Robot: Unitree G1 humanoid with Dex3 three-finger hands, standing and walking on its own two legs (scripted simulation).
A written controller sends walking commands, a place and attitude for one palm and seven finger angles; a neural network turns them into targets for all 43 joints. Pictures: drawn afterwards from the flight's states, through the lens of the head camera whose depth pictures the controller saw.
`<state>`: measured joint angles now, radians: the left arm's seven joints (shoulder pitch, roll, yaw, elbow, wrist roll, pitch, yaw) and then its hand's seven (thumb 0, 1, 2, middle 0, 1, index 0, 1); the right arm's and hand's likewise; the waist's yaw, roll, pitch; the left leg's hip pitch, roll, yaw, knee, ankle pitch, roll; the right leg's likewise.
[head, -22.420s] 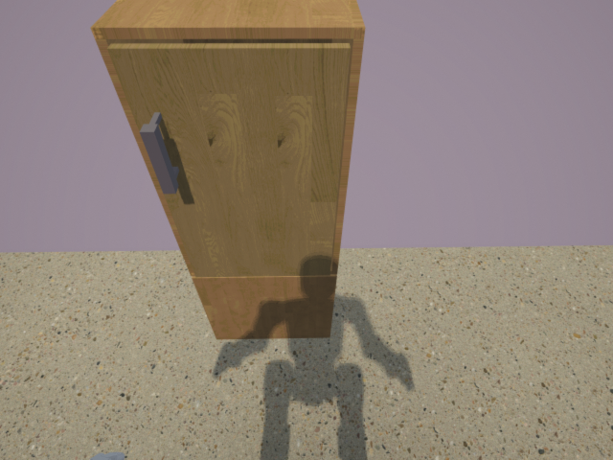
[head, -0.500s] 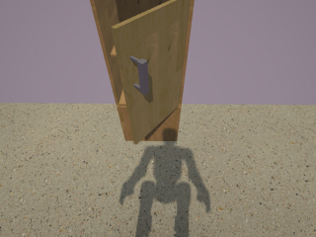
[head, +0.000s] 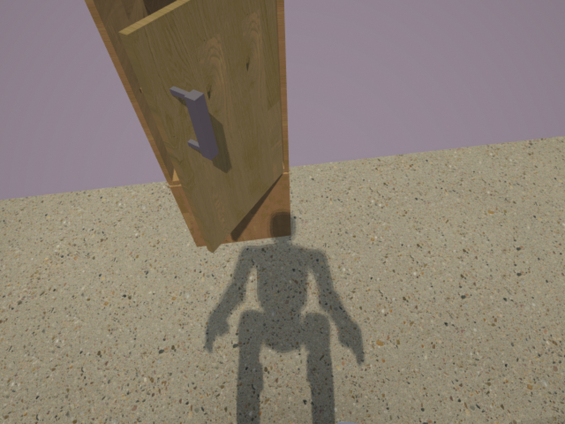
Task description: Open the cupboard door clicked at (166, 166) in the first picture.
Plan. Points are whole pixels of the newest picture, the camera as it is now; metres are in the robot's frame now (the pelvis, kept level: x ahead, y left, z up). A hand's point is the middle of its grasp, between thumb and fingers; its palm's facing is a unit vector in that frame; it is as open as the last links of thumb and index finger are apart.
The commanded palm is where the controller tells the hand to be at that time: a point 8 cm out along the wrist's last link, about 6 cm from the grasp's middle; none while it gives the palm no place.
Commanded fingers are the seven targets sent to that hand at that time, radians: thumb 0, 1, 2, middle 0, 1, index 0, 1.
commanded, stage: walk to a spot facing it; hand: left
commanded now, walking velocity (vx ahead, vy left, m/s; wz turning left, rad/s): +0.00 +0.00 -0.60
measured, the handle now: (194, 123) +0.57 +0.20 +0.08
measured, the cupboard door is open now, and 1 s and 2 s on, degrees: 50 50 50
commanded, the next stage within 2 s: none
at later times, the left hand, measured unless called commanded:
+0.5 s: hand (179, 414) +0.15 +0.19 -0.16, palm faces -0.22 -0.94 -0.25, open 7.4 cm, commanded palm none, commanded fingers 0.00 0.90 0.90 -0.20 -0.30 -0.20 -0.30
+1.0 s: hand (258, 375) +0.21 +0.07 -0.16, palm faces -0.58 -0.79 -0.22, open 7.4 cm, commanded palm none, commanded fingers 0.00 0.90 0.90 -0.20 -0.30 -0.20 -0.30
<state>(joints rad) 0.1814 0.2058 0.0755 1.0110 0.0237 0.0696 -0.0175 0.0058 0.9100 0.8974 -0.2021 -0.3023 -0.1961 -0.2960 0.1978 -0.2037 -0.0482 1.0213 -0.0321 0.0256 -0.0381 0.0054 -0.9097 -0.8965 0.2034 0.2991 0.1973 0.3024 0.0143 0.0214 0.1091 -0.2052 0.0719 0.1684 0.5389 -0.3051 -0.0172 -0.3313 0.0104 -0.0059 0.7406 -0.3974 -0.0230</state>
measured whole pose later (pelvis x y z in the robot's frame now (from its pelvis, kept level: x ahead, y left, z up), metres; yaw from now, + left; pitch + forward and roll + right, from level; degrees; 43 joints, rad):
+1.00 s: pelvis +0.00 -0.04 -0.01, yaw -36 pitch +2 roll -1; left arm 0.14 0.26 0.07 0.87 0.02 0.05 -0.06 0.01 0.91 0.90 -0.20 -0.30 -0.20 -0.30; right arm 0.29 -0.25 -0.03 0.91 -0.03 0.02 -0.02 0.01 -0.91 -0.90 0.20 0.30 0.20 0.30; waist -0.01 0.00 0.07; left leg -0.29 0.17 0.10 0.64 -0.37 -0.08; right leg -0.33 -0.01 -0.06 0.62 -0.42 0.00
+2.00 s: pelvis +0.18 -0.32 +0.00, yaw -64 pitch +1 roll +0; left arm 0.19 0.23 0.08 1.02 0.04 0.01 -0.04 0.00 0.93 0.90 -0.20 -0.30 -0.20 -0.30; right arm 0.31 -0.14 -0.03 0.97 -0.05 -0.09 0.00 0.00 -0.92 -0.90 0.20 0.30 0.20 0.30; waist -0.03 -0.03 0.02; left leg -0.27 0.12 0.12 0.53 -0.28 -0.05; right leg -0.47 -0.05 -0.04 1.03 -0.39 -0.02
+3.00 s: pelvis +0.31 -0.73 +0.00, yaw -57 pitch +1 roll -1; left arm 0.18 0.22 0.07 1.02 0.02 0.04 0.01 0.00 0.93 0.90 -0.20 -0.30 -0.20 -0.30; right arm 0.19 -0.16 -0.04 0.97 -0.03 -0.03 -0.01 0.00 -0.91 -0.90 0.20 0.30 0.19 0.30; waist -0.03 -0.04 0.07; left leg -0.38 0.04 0.08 0.63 -0.25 0.02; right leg -0.40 -0.07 -0.08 1.08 -0.52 0.08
